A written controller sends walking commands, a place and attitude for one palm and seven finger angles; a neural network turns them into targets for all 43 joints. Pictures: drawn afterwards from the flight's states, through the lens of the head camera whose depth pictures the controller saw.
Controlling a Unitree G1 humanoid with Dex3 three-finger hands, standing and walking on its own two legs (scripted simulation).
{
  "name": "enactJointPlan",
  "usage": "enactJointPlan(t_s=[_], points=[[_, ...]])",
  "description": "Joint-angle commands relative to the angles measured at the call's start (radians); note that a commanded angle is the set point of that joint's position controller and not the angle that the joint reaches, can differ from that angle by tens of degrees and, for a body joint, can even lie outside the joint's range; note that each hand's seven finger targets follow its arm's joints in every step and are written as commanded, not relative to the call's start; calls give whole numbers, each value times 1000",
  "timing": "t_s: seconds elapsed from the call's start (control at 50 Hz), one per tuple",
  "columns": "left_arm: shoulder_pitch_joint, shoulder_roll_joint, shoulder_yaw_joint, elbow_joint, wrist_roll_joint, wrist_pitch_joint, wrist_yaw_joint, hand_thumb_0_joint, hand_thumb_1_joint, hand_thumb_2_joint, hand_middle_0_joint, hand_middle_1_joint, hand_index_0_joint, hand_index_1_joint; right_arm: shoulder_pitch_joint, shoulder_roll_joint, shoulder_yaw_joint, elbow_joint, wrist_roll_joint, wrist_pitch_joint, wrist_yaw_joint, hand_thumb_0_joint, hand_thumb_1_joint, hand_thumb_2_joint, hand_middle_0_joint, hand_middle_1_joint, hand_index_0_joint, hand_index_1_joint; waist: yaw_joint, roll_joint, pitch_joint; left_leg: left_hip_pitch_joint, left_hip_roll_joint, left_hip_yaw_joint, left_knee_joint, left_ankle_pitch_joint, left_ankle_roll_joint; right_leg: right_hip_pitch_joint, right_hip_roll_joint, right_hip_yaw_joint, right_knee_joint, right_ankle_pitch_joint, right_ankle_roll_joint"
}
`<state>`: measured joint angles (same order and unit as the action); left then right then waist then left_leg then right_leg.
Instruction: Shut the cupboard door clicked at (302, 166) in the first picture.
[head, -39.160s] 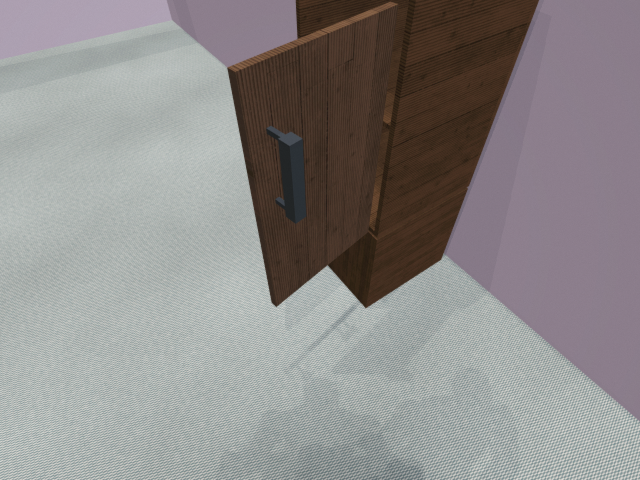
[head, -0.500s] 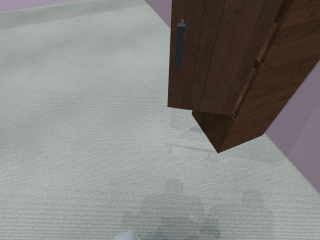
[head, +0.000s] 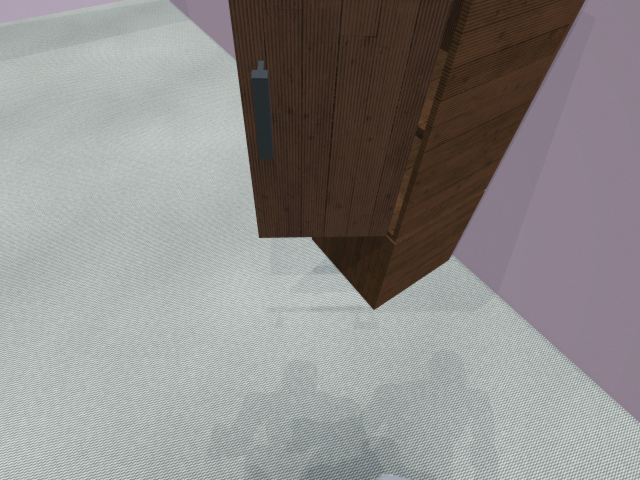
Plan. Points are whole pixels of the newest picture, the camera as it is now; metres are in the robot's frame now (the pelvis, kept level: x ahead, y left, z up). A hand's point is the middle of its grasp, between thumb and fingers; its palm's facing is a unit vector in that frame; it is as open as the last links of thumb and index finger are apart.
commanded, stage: take the last steps up to it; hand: left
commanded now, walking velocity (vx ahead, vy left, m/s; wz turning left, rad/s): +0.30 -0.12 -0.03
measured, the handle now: (263, 111) +0.71 +0.11 +0.06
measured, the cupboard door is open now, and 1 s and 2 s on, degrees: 57 57 57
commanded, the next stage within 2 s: come to a stop and stand still in 0.46 s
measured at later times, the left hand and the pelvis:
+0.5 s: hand out of the picture +0.16 +0.14 -0.20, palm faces +0.04 -0.99 -0.13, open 7.3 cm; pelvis +0.17 -0.04 -0.01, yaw +1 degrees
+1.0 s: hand (250, 365) +0.33 +0.11 -0.19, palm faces +0.08 -0.98 -0.19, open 7.3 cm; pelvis +0.25 -0.07 -0.02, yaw +4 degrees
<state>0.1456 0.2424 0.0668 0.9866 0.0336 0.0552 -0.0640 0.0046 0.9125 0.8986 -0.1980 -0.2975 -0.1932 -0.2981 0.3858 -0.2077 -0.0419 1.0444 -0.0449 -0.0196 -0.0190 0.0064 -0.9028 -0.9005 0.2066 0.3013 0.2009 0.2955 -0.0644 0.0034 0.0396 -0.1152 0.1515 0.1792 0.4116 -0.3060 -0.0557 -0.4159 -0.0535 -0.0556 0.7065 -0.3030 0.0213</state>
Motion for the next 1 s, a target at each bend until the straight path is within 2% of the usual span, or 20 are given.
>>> enactJointPlan(t_s=[0.0,0.02,0.04,0.06,0.08,0.16,0.32,0.34,0.36,0.38,0.42,0.48,0.64,0.7,0.76,0.82,0.92,0.94,0.96,0.98], points=[[102,79,24,-23,-3,-52,2,0,900,900,-200,-300,-200,-300,-33,-204,-49,-39,9,-14,-3,0,-900,-900,200,300,200,300,105,84,-45,-168,124,-85,36,65,89,343,55,-57,-266,83,-33],[225,158,39,18,0,-66,16,0,900,900,-200,-300,-200,-300,-43,-153,-37,-51,21,-15,8,0,-900,-900,200,300,200,300,162,-104,-94,-357,37,19,274,25,51,564,-83,110,-365,-62,-95],[335,252,55,56,-4,-75,35,0,900,900,-200,-300,-200,-300,-114,-69,-11,-104,31,-18,10,0,-900,-900,200,300,200,300,208,-343,-108,-572,-91,21,556,-357,24,636,-306,442,-472,-81,-194],[313,241,49,51,-16,-72,49,0,900,900,-200,-300,-200,-300,-161,-101,-15,-124,29,-14,7,0,-900,-900,200,300,200,300,202,-225,-76,-606,-52,-102,683,-336,40,530,-344,469,-515,-132,-251],[258,212,43,48,-12,-80,56,0,900,900,-200,-300,-200,-300,-173,-93,-19,-111,29,-17,3,0,-900,-900,200,300,200,300,173,-288,-59,-643,-40,-127,764,-263,39,512,-312,479,-513,-73,-262],[106,82,1,24,-11,-99,67,0,900,900,-200,-300,-200,-300,-104,-54,-17,-67,14,1,21,0,-900,-900,200,300,200,300,53,-124,-7,-459,-12,-106,618,-93,20,290,-207,145,-483,185,-224],[98,78,-2,74,-18,-103,66,0,900,900,-200,-300,-200,-300,2,-65,-18,-45,12,-17,27,0,-900,-900,200,300,200,300,-32,-16,-6,-47,-80,-59,119,146,38,150,-133,76,-313,118,-169],[128,40,-6,61,-21,-97,63,0,900,900,-200,-300,-200,-300,93,-139,-31,-23,3,-27,18,0,-900,-900,200,300,200,300,-56,164,-49,93,24,-237,33,138,81,49,-46,22,-99,57,-124],[178,3,-16,45,-29,-92,57,0,900,900,-200,-300,-200,-300,172,-237,-51,-12,-10,-27,5,0,-900,-900,200,300,200,300,-64,355,-108,216,268,-573,-107,91,190,-117,67,-68,182,-218,-69],[123,44,-17,19,-14,-85,58,0,900,900,-200,-300,-200,-300,168,-252,-51,-15,-1,-17,-11,0,-900,-900,200,300,200,300,-73,279,-90,168,325,-668,-179,48,234,-177,66,35,385,-283,-64],[75,44,-11,20,-12,-82,53,0,900,900,-200,-300,-200,-300,33,-182,-30,-62,10,-18,-17,0,-900,-900,200,300,200,300,-13,157,36,-33,291,-557,-202,79,236,-212,-21,83,509,-144,-49],[131,-3,-11,44,-6,-65,47,0,900,900,-200,-300,-200,-300,-45,-125,-16,-66,11,-35,-17,0,-900,-900,200,300,200,300,44,95,-15,-53,188,-299,-183,238,197,-116,-40,65,364,-53,-21],[183,-19,-25,62,-12,-58,69,0,900,900,-200,-300,-200,-300,-125,-98,-11,-29,29,-3,-16,0,-900,-900,200,300,200,300,103,98,-42,-132,53,-101,5,402,125,242,17,-25,-226,234,4],[160,134,-11,51,-7,-65,84,0,900,900,-200,-300,-200,-300,-47,-35,-13,-23,49,24,3,0,-900,-900,200,300,200,300,65,-88,-38,-173,-113,-62,138,-79,34,222,-234,224,-322,539,-117],[113,130,1,43,-12,-65,99,0,900,900,-200,-300,-200,-300,-24,-40,-17,-12,41,53,-9,0,-900,-900,200,300,200,300,65,-272,-81,-183,-113,-83,279,-152,18,278,-272,244,-289,887,-178],[119,140,18,36,-6,-51,116,0,900,900,-200,-300,-200,-300,-71,-54,-25,-37,50,55,-13,0,-900,-900,200,300,200,300,99,-240,-120,-294,-131,-141,429,-271,15,399,-321,248,-248,1099,-241],[26,115,22,-6,-10,-34,114,0,900,900,-200,-300,-200,-300,-34,-27,-22,-32,44,55,-6,0,-900,-900,200,300,200,300,47,-183,-147,-112,-126,-131,76,49,10,279,-227,156,-187,721,-152],[32,86,16,-19,-20,-29,110,0,900,900,-200,-300,-200,-300,-19,-61,-23,-33,36,47,-5,0,-900,-900,200,300,200,300,44,-63,-150,-15,-63,-164,-19,233,28,180,-166,110,-136,499,-95],[58,30,6,-37,-25,-17,105,0,900,900,-200,-300,-200,-300,-56,-134,-32,-62,24,39,-5,0,-900,-900,200,300,200,300,61,182,-125,-36,131,-376,-77,501,112,77,-29,16,-41,81,-14],[44,16,2,-49,-23,-8,109,0,900,900,-200,-300,-200,-300,-88,-175,-39,-87,14,43,-8,0,-900,-900,200,300,200,300,46,224,-74,-148,233,-428,-119,540,214,67,35,37,141,-248,-2]])
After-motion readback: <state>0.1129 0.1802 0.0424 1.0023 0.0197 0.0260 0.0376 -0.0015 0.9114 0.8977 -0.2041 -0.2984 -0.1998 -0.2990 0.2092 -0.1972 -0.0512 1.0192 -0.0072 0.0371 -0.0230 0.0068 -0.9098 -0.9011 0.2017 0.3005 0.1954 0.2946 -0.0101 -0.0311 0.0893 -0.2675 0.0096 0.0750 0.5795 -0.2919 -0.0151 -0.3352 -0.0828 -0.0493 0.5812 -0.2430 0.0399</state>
